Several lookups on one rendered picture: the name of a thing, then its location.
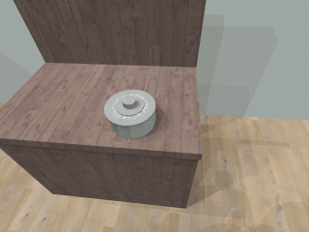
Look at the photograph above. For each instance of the lid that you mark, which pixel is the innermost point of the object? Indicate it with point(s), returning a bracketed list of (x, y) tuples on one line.
[(118, 115)]

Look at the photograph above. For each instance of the pot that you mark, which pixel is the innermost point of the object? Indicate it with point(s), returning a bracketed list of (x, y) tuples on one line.
[(136, 131)]

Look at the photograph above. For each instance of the knob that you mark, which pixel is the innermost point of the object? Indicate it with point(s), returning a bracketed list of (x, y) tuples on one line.
[(129, 101)]

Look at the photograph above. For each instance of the table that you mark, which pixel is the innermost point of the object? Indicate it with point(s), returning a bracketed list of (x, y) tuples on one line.
[(54, 126)]

